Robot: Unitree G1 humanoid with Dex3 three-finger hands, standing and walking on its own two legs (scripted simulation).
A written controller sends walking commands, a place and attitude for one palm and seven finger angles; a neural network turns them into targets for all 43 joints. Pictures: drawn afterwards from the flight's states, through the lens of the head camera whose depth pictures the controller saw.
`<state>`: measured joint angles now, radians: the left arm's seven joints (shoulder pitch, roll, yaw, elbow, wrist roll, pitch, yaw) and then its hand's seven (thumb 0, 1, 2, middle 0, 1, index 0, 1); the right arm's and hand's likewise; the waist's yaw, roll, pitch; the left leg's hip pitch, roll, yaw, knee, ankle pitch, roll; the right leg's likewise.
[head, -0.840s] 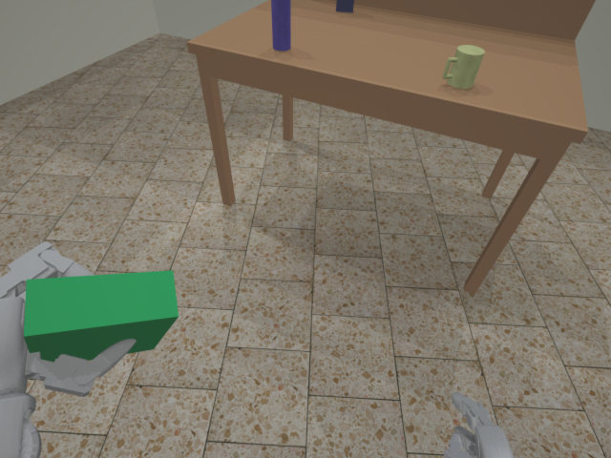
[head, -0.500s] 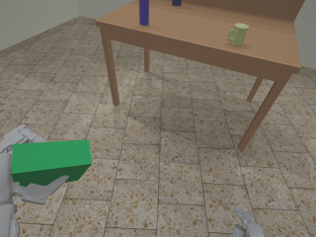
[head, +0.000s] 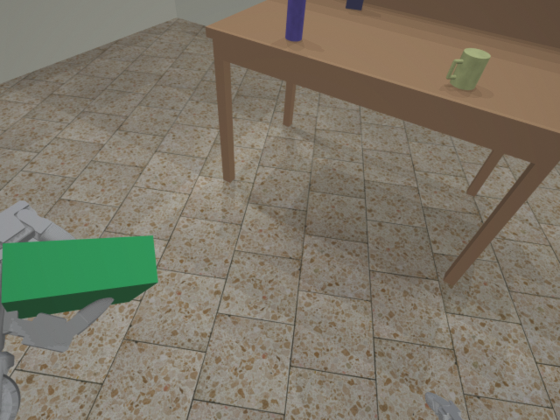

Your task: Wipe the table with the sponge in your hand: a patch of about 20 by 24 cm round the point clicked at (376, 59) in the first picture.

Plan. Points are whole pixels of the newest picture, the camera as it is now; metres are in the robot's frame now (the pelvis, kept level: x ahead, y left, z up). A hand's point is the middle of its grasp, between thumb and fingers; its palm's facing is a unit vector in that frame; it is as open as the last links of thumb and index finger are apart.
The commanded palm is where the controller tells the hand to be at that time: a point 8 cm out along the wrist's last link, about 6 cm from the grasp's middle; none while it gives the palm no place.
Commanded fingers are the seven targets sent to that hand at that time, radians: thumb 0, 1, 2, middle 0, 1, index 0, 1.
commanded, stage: walk to a spot facing it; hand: left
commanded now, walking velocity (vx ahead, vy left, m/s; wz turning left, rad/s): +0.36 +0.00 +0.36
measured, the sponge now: (100, 277) +0.23 +0.20 +0.16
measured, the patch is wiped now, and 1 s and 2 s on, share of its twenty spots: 0.00 0.00 0.00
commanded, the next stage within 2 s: none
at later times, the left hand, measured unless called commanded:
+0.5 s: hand (126, 209) +0.31 +0.20 +0.18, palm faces +0.50 -0.73 -0.47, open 9.2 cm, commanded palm +0.25 +0.24 +0.20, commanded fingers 0.00 0.10 1.30 -1.20 -1.60 -1.20 -1.60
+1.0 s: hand (129, 121) +0.47 +0.24 +0.19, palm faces +0.61 -0.67 -0.43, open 9.2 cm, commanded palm +0.38 +0.27 +0.20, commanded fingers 0.00 0.10 1.30 -1.20 -1.60 -1.20 -1.60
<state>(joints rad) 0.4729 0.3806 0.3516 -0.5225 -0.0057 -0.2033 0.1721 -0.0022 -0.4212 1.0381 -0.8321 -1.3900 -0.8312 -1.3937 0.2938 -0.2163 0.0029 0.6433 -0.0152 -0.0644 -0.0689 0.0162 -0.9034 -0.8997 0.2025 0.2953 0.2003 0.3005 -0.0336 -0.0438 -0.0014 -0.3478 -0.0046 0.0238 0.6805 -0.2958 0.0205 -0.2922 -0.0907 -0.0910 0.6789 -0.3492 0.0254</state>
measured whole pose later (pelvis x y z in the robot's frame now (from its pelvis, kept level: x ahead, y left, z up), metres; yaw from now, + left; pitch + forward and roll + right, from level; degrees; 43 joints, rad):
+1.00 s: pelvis +0.31 -0.05 +0.00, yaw +17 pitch -2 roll +3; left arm 0.35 0.42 0.37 -0.48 -0.02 -0.19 0.14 0.00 -0.42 1.04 -0.83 -1.39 -0.83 -1.40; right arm 0.16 -0.14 0.01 0.58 0.01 -0.04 -0.04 0.02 -0.91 -0.90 0.20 0.29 0.20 0.30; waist -0.03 -0.05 0.07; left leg -0.37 0.01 0.15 0.64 -0.25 0.05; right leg -0.44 -0.09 -0.06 1.32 -0.54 0.04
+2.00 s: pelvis +0.57 -0.05 +0.01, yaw +50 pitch +1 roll -1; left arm 0.54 0.39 0.41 -0.61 -0.04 -0.20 0.14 0.00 -0.43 1.04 -0.84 -1.39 -0.84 -1.39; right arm 0.25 -0.13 0.03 0.62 0.01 -0.10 -0.04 0.02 -0.90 -0.90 0.21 0.30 0.20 0.30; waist 0.06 0.07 0.03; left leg -0.34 0.05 -0.09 0.57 -0.25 -0.03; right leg -0.34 -0.05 -0.13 0.64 -0.39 0.09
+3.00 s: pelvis +0.69 -0.09 +0.02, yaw +86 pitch -1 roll +3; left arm 0.47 0.31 0.31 -0.43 -0.05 -0.10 0.13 0.00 -0.44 1.04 -0.85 -1.37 -0.85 -1.37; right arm 0.18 -0.24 -0.01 0.66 0.01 -0.07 -0.06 0.02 -0.90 -0.90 0.20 0.30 0.20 0.30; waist 0.02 0.04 0.03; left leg -0.56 -0.03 -0.02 1.20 -0.40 -0.07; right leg -0.22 -0.06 -0.17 0.53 -0.31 -0.06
